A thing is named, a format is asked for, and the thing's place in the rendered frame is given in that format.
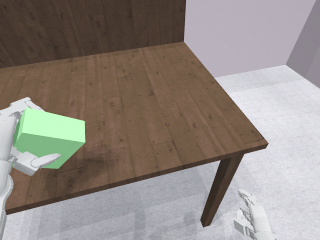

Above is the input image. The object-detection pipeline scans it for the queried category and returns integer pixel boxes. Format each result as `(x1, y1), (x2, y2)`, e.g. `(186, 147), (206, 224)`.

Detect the robot right hand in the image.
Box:
(233, 189), (273, 239)

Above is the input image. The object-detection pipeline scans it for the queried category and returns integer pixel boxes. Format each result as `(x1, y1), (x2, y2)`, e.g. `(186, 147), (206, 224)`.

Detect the sponge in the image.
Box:
(11, 107), (86, 169)

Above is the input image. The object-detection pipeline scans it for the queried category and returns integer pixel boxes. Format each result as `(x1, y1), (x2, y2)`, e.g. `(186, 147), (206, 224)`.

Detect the robot left hand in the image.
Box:
(0, 97), (61, 176)

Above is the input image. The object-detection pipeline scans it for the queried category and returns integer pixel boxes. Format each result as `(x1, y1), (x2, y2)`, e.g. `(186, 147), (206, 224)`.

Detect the table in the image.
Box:
(0, 0), (269, 228)

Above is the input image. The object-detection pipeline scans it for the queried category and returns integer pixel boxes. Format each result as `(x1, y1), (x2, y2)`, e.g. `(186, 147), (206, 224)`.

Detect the robot left forearm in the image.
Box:
(0, 160), (14, 240)

